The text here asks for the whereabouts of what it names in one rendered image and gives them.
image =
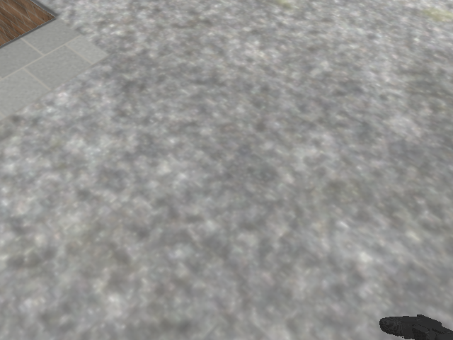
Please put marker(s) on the robot right hand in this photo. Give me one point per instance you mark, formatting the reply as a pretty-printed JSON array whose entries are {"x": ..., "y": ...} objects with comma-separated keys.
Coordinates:
[{"x": 418, "y": 328}]

